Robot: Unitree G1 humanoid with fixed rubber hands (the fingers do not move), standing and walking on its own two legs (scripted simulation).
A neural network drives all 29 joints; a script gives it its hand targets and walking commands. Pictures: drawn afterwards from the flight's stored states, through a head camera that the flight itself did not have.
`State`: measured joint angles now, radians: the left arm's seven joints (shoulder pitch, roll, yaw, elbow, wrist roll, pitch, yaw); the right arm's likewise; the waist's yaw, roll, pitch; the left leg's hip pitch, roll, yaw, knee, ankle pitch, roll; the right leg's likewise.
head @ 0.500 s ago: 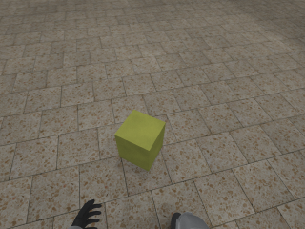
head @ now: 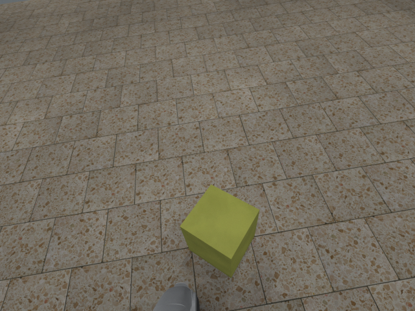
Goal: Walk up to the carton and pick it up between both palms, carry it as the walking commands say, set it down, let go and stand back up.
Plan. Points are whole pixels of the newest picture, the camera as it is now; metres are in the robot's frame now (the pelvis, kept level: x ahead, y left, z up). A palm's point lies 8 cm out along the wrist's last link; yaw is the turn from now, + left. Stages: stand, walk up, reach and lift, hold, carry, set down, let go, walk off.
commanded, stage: walk up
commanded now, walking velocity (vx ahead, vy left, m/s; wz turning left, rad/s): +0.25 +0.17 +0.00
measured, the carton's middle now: (221, 231) +0.51 +0.05 -0.64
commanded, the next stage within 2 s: none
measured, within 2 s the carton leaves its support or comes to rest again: neither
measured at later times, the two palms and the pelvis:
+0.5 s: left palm (103, 299) +0.15 +0.29 -0.15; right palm out of the picture +0.10 -0.16 -0.14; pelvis +0.11 +0.06 -0.01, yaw +1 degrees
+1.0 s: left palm out of the picture +0.11 +0.23 -0.15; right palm out of the picture +0.10 -0.21 -0.15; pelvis +0.12 +0.01 +0.00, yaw +1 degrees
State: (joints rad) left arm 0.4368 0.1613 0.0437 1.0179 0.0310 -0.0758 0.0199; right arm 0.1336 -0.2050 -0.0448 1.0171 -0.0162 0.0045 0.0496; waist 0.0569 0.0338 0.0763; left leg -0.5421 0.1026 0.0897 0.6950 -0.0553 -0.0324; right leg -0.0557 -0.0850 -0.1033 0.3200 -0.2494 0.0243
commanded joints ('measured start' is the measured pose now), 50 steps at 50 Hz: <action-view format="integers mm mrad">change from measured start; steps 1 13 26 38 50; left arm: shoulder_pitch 53 -20 -118 -106 -67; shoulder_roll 182 72 67 65 56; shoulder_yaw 49 43 11 -29 -32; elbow -1 67 39 64 71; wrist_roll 10 3 -25 -23 -23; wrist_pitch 4 69 125 50 51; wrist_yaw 11 -12 22 21 15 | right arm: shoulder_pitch -26 189 131 171 205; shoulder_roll -48 -102 -93 -40 -15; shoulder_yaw -17 -28 19 22 40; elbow -46 11 42 134 178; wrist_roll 6 -3 8 22 13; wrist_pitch -15 -91 -28 -1 -5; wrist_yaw -2 -60 -87 -81 -83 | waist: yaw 2 -64 -24 -76 -65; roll -225 -17 79 -68 -40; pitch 11 -68 -57 -1 4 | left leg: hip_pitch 114 430 254 444 399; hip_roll -2 275 143 7 14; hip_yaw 13 -283 -161 -83 -81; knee -115 -473 -411 -383 -387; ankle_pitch -36 235 -146 -71 -91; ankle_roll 3 120 161 30 24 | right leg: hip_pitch -34 -387 -76 -191 -165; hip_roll -236 -39 37 -51 -25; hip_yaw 73 121 65 216 191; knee -65 779 138 -115 -100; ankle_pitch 457 -90 56 27 27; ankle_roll -106 -25 -27 -72 -81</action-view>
